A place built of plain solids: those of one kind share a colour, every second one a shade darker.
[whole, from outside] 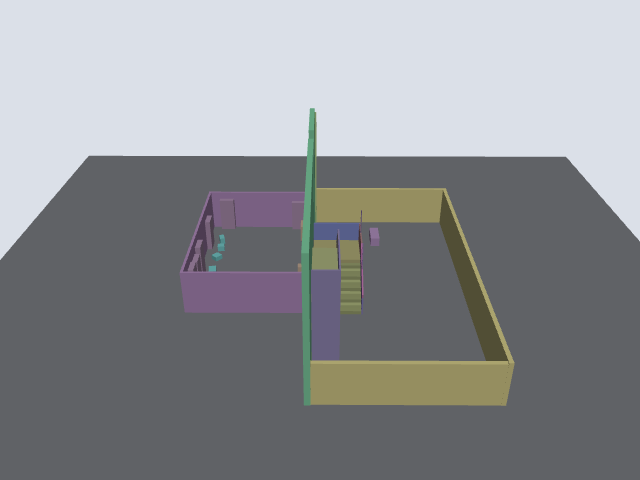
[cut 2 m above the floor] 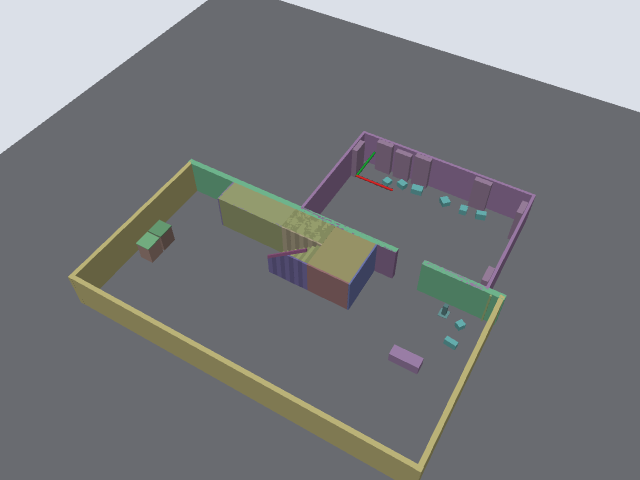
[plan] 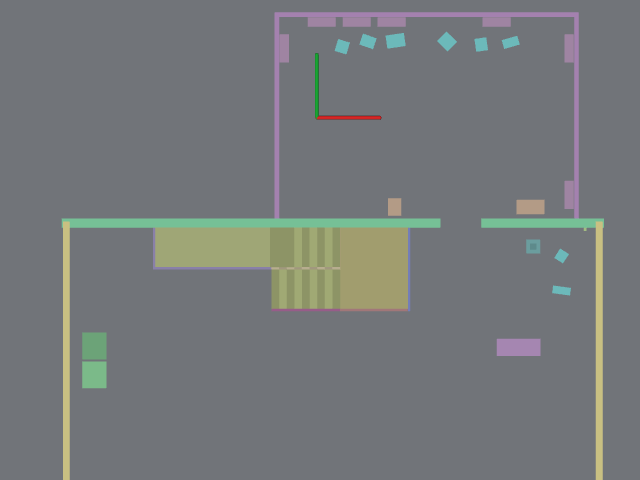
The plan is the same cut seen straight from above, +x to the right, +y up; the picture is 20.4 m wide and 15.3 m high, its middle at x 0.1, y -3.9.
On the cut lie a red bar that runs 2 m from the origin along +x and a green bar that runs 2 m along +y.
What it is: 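The rear of a town building of two storeys with an external escape stair; a paved yard 16.8 x 8.4 m; from a top landing at the upper floor's door, 4.12 m over the yard, a stair of 20 risers of 0.206 m and treads of 0.243 m, 1.25 m clear, a half turn; two flights side by side, the upper one at the facade, between them the upper flight's cheek wall with its guard, with a half landing, down to the yard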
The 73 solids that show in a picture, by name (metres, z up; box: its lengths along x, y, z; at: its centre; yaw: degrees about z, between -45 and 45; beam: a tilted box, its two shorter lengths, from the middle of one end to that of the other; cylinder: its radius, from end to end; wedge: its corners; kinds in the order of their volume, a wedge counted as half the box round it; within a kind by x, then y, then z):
{
 "stair_step_1": {"box": [0.78, 1.27, 3.55], "at": [-1.11, -4.13, 1.73]},
 "stair_step_2": {"box": [1.02, 1.27, 3.35], "at": [-0.99, -4.13, 1.62]},
 "stair_step_3": {"box": [1.26, 1.27, 3.14], "at": [-0.86, -4.13, 1.52]},
 "stair_step_4": {"box": [1.51, 1.27, 2.93], "at": [-0.74, -4.13, 1.42]},
 "stair_step_5": {"box": [1.75, 1.27, 2.73], "at": [-0.62, -4.13, 1.31]},
 "stair_step_6": {"box": [1.99, 1.27, 2.52], "at": [-0.5, -4.13, 1.21]},
 "stair_step_7": {"box": [2.24, 1.27, 2.32], "at": [-0.38, -4.13, 1.11]},
 "stair_step_8": {"box": [4.4, 1.27, 0.26], "at": [0.75, -5.46, 0.08]},
 "stair_step_9": {"box": [4.15, 1.27, 0.46], "at": [0.87, -5.46, 0.18]},
 "stair_step_10": {"box": [3.91, 1.27, 0.67], "at": [0.99, -5.46, 0.28]},
 "stair_step_11": {"box": [3.67, 1.27, 0.87], "at": [1.12, -5.46, 0.39]},
 "stair_step_12": {"box": [3.42, 1.27, 1.08], "at": [1.24, -5.46, 0.49]},
 "stair_step_13": {"box": [3.18, 1.27, 1.29], "at": [1.36, -5.46, 0.59]},
 "stair_step_14": {"box": [2.94, 1.27, 1.49], "at": [1.48, -5.46, 0.7]},
 "stair_step_15": {"box": [2.7, 1.27, 1.7], "at": [1.6, -5.46, 0.8]},
 "stair_step_16": {"box": [2.45, 1.27, 1.9], "at": [1.72, -5.46, 0.9]},
 "facade_1": {"box": [12.08, 0.3, 7.9], "at": [-2.1, -3.36, 3.9]},
 "facade_2": {"box": [3.91, 0.3, 7.9], "at": [7.2, -3.36, 3.9]},
 "paving_1": {"box": [3.78, 1.34, 4.17], "at": [-3.34, -4.17, 2.04]},
 "boundary_1": {"box": [0.22, 8.83, 2.41], "at": [-7.99, -7.73, 1.16]},
 "boundary_2": {"box": [17.23, 0.22, 2.49], "at": [0.51, -12.02, 1.2]},
 "boundary_3": {"box": [0.22, 8.83, 2.5], "at": [9.0, -7.73, 1.2]},
 "wall_1": {"box": [0.15, 6.72, 2.58], "at": [-1.27, 0.0, 1.24]},
 "wall_2": {"box": [5.29, 0.3, 2.58], "at": [1.29, -3.36, 1.24]},
 "wall_3": {"box": [9.7, 0.15, 2.58], "at": [3.5, 3.29, 1.24]},
 "wall_4": {"box": [3.11, 0.3, 2.58], "at": [6.79, -3.36, 1.24]},
 "wall_5": {"box": [0.15, 6.72, 2.58], "at": [8.28, 0.0, 1.24]},
 "stair_landing_1": {"box": [2.21, 2.6, 2.11], "at": [1.84, -4.8, 1.0]},
 "shelf_1": {"box": [0.3, 0.9, 2.0], "at": [-1.04, 2.21, 0.95]},
 "shelf_2": {"box": [0.9, 0.3, 2.05], "at": [0.16, 3.05, 0.97]},
 "shelf_3": {"box": [0.9, 0.3, 1.86], "at": [1.27, 3.05, 0.88]},
 "shelf_4": {"box": [0.9, 0.3, 2.14], "at": [2.39, 3.05, 1.02]},
 "shelf_5": {"box": [0.9, 0.3, 1.97], "at": [5.73, 3.05, 0.94]},
 "shelf_6": {"box": [0.3, 0.9, 2.0], "at": [8.04, -2.46, 0.95]},
 "shelf_7": {"box": [0.3, 0.9, 2.15], "at": [8.04, 2.21, 1.02]},
 "rim_guard_1": {"box": [0.08, 1.33, 5.26], "at": [-5.19, -4.17, 2.58]},
 "rim_guard_2": {"box": [3.78, 0.08, 5.26], "at": [-3.34, -4.8, 2.58]},
 "refuse_bin_1": {"box": [0.74, 0.82, 1.07], "at": [-7.09, -8.2, 0.48]},
 "refuse_bin_2": {"box": [0.74, 0.82, 1.07], "at": [-7.09, -7.28, 0.48]},
 "guard_landing_end_1": {"box": [0.08, 2.66, 3.2], "at": [2.94, -4.84, 1.55]},
 "filing_cabinet_1": {"box": [0.42, 0.56, 0.65], "at": [2.48, -2.85, 0.27]},
 "filing_cabinet_2": {"box": [0.9, 0.47, 1.07], "at": [6.81, -2.85, 0.48]},
 "guard_landing_1": {"box": [2.16, 0.08, 3.2], "at": [1.82, -6.13, 1.55]},
 "guard_upper_1": {"box": [0.25, 0.08, 5.01], "at": [-1.33, -4.8, 2.46]},
 "guard_upper_2": {"box": [0.25, 0.08, 4.81], "at": [-1.09, -4.8, 2.35]},
 "guard_upper_3": {"box": [0.25, 0.08, 4.6], "at": [-0.84, -4.8, 2.25]},
 "guard_upper_4": {"box": [0.25, 0.08, 4.4], "at": [-0.6, -4.8, 2.15]},
 "guard_upper_5": {"box": [0.25, 0.08, 4.19], "at": [-0.36, -4.8, 2.04]},
 "guard_upper_6": {"box": [0.25, 0.08, 3.98], "at": [-0.12, -4.8, 1.94]},
 "box_cardboard_1": {"box": [0.4, 0.4, 0.28], "at": [0.81, 2.26, 0.09], "yaw": -16.5},
 "box_cardboard_2": {"box": [0.46, 0.37, 0.35], "at": [1.63, 2.43, 0.13], "yaw": -19.3},
 "box_cardboard_3": {"box": [0.6, 0.43, 0.39], "at": [2.51, 2.45, 0.15], "yaw": 8.2},
 "box_cardboard_4": {"box": [0.47, 0.44, 0.33], "at": [4.15, 2.43, 0.11], "yaw": -44.5},
 "box_cardboard_5": {"box": [0.38, 0.42, 0.38], "at": [5.24, 2.33, 0.14], "yaw": 8.1},
 "box_cardboard_6": {"box": [0.52, 0.3, 0.45], "at": [6.18, 2.4, 0.17], "yaw": 16.4},
 "box_cardboard_7": {"box": [0.58, 0.25, 0.41], "at": [7.8, -5.51, 0.16], "yaw": -7.8},
 "box_cardboard_8": {"box": [0.33, 0.36, 0.36], "at": [7.8, -4.41, 0.13], "yaw": -32.8},
 "planter_box_1": {"box": [1.4, 0.55, 0.6], "at": [6.43, -7.32, 0.25]},
 "guard_lower_1": {"box": [0.25, 0.08, 1.31], "at": [-1.32, -6.13, 0.6]},
 "guard_lower_2": {"box": [0.25, 0.08, 1.51], "at": [-1.08, -6.13, 0.71]},
 "guard_lower_3": {"box": [0.25, 0.08, 1.72], "at": [-0.83, -6.13, 0.81]},
 "guard_lower_4": {"box": [0.25, 0.08, 1.92], "at": [-0.59, -6.13, 0.91]},
 "guard_lower_5": {"box": [0.25, 0.08, 2.13], "at": [-0.35, -6.13, 1.01]},
 "guard_lower_6": {"box": [0.25, 0.08, 2.34], "at": [-0.11, -6.13, 1.12]},
 "guard_lower_7": {"box": [0.25, 0.08, 2.54], "at": [0.14, -6.13, 1.22]},
 "guard_lower_8": {"box": [0.25, 0.08, 2.75], "at": [0.38, -6.13, 1.32]},
 "guard_lower_9": {"box": [0.25, 0.08, 2.95], "at": [0.62, -6.13, 1.43]},
 "guard_lower_top_1": {"wedge": [[-1.45, -6.17, 1.05], [-1.45, -6.17, 1.26], [-1.45, -6.09, 1.05], [-1.45, -6.09, 1.26], [0.74, -6.17, 2.9], [0.74, -6.17, 3.11], [0.74, -6.09, 2.9], [0.74, -6.09, 3.11]]},
 "refuse_lid_1": {"box": [0.78, 0.86, 0.06], "at": [-7.09, -8.2, 1.05]},
 "refuse_lid_2": {"box": [0.78, 0.86, 0.06], "at": [-7.09, -7.28, 1.05]},
 "downpipe_1": {"box": [0.09, 0.1, 7.85], "at": [8.55, -3.56, 3.88]},
 "traffic_cone_1": {"box": [0.45, 0.45, 0.08], "at": [6.9, -4.11, -0.01]},
 "traffic_cone_2": {"box": [0.21, 0.21, 0.64], "at": [6.9, -4.11, 0.35]}
}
